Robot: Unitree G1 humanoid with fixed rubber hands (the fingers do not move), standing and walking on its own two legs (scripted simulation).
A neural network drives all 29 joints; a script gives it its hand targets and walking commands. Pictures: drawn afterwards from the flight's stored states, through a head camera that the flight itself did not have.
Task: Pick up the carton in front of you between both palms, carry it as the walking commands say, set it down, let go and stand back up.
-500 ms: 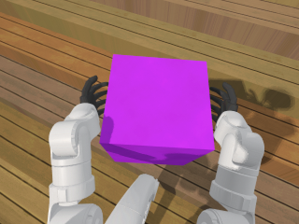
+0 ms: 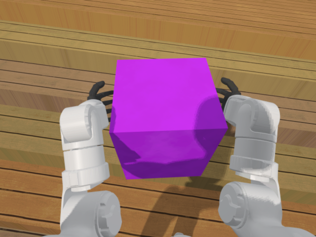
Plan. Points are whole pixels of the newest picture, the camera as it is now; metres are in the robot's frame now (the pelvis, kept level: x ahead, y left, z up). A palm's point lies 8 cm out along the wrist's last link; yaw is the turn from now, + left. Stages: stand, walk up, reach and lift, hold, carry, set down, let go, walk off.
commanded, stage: carry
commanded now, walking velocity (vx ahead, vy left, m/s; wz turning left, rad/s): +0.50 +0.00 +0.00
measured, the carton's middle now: (162, 123) +0.39 -0.01 +0.11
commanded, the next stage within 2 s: none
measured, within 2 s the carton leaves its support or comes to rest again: neither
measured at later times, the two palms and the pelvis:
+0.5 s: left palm out of the picture +0.69 +0.14 +0.31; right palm (218, 10) +0.66 -0.16 +0.30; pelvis +0.31 +0.03 +0.16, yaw +2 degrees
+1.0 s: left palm out of the picture +0.93 +0.13 +0.44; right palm out of the picture +0.99 -0.16 +0.44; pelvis +0.60 -0.06 +0.31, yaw +1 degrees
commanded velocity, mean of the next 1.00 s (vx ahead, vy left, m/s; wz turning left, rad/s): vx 0.50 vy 0.00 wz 0.00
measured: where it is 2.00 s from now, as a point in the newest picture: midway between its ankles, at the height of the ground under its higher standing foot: (165, 58)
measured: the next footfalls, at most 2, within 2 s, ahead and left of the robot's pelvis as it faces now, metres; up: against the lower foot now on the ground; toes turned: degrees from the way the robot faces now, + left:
left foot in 0.38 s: +0.46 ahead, +0.11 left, +0.13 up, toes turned +9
right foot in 0.84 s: +0.70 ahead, -0.15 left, +0.27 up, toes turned -6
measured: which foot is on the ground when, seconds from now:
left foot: up 0.00-0.36, down 0.38-0.90, up 0.92-1.00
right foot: down 0.00-0.40, up 0.42-0.82, down 0.84-1.00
